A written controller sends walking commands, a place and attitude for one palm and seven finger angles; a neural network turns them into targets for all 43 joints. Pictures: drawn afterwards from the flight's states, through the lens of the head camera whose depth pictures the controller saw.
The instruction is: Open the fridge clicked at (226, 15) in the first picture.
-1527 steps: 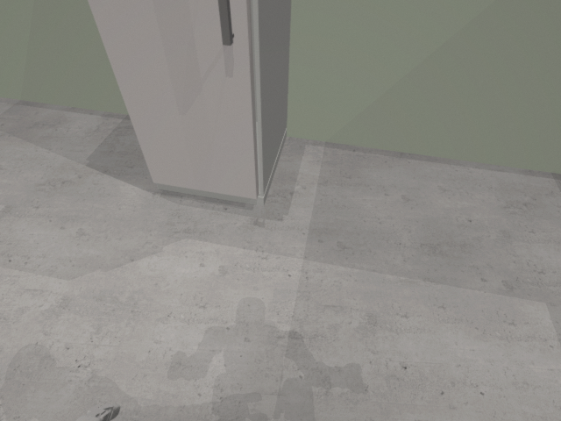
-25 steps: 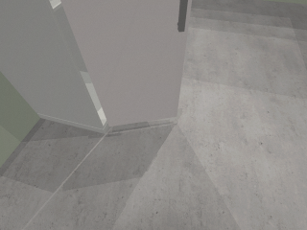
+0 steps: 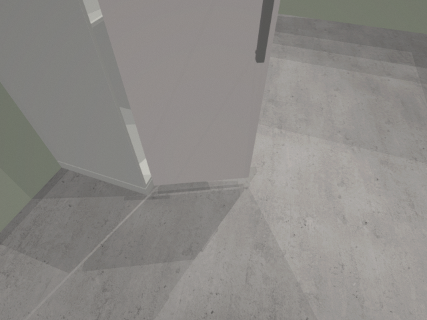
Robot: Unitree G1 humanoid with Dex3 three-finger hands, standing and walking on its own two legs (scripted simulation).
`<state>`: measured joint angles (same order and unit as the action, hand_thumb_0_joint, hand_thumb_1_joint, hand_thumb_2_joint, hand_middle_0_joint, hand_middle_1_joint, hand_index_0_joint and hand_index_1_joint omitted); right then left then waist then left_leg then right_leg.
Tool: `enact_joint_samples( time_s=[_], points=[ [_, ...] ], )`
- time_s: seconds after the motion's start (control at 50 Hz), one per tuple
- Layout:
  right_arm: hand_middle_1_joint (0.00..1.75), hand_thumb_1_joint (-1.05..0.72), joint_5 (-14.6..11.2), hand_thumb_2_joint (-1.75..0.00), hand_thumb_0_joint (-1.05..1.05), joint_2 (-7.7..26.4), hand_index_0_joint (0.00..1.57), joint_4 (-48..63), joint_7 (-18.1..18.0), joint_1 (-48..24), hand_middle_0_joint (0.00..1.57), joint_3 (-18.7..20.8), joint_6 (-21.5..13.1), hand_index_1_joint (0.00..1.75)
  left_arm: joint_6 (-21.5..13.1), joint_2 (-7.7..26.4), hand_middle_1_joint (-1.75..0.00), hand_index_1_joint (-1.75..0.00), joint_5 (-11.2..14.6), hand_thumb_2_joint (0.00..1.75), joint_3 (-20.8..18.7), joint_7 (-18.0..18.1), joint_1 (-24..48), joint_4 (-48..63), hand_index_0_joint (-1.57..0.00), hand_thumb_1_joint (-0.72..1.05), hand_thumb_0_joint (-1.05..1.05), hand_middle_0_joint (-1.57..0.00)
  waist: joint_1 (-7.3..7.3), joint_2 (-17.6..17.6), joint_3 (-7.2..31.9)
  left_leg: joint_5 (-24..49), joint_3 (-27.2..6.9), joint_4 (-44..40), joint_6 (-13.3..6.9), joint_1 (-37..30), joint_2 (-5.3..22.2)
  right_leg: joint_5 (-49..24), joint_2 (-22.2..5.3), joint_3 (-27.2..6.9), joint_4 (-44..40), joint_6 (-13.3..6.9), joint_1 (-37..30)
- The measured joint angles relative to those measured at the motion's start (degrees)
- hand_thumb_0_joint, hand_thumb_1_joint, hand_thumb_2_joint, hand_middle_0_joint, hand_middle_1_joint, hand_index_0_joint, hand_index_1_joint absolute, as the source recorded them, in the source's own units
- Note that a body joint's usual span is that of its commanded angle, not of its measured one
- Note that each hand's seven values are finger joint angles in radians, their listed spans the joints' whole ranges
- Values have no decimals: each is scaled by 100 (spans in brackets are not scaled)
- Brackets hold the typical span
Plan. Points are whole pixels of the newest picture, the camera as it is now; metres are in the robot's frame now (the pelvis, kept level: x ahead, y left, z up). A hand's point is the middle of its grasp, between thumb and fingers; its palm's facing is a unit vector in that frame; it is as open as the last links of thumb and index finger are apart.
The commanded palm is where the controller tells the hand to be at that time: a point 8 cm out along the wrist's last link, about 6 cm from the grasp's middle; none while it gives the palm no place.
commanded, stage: let the arm hang, fingers relaxed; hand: right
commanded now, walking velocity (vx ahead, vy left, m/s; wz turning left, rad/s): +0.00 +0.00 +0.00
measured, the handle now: out of the picture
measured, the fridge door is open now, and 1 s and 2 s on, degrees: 64 64 64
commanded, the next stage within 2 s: look to check the result in 0.06 s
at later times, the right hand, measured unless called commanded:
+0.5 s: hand out of the picture +0.00 -0.16 -0.18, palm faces -0.02 +0.99 -0.17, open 7.4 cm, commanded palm none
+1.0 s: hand out of the picture +0.01 -0.16 -0.18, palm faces -0.02 +0.98 -0.19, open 7.3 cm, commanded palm none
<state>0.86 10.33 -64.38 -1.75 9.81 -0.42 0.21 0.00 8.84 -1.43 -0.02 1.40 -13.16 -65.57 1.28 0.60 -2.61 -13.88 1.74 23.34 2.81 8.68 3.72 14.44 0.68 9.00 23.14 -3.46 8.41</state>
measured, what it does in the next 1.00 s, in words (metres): stands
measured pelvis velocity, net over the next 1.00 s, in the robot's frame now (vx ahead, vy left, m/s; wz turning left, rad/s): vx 0.00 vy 0.02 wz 0.00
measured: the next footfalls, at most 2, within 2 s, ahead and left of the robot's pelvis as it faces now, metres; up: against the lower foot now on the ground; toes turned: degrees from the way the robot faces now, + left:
none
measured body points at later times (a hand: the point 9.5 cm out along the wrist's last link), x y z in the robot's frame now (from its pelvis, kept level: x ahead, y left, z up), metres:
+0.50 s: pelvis +0.00 +0.01 +0.00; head +0.02 +0.00 +0.45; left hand -0.01 +0.23 -0.16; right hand +0.00 -0.21 -0.16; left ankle -0.02 +0.15 -0.74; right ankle -0.02 -0.07 -0.74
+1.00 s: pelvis +0.00 +0.02 +0.00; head +0.02 +0.01 +0.45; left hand -0.01 +0.23 -0.16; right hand +0.01 -0.21 -0.16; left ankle -0.02 +0.15 -0.74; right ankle -0.02 -0.07 -0.74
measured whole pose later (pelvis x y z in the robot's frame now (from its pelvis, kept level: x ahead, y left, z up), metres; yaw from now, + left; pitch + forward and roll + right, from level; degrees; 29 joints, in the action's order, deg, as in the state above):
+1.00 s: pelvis +0.00 +0.02 +0.00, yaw +0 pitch -1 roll +0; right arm 1.0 9.3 -66.3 -1.9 12.6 -0.5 0.1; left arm 0.2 7.9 -1.2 -0.4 1.6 -13.9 -66.5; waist 1.0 0.2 -3.5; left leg -13.1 2.1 22.3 1.4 8.4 2.2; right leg 13.5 -0.7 8.7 22.4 -2.1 8.2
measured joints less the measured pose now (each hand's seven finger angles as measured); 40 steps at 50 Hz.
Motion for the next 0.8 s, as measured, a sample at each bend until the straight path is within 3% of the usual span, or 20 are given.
enact_joint_samples(
  time_s=[0.46,0.8],
  points=[
    [30,-91,14,-89,1,-191,20,-246,-7,394,20,-18,23,30,8,-92,-30,-30,21,90,-22,27,-80,-76,-20,91,0,-20,-52,-14,-90,24,-8,-46,-44,-53,-55,-21,-51,8,-41,43,-60],
    [30,-92,17,-89,1,-140,20,-214,-12,331,20,-3,-5,30,7,-105,-30,-30,26,90,-26,20,-96,-84,-20,91,0,-20,-32,-33,-83,63,29,-76,-108,-30,-111,-82,-106,-27,-72,105,-29]
  ],
)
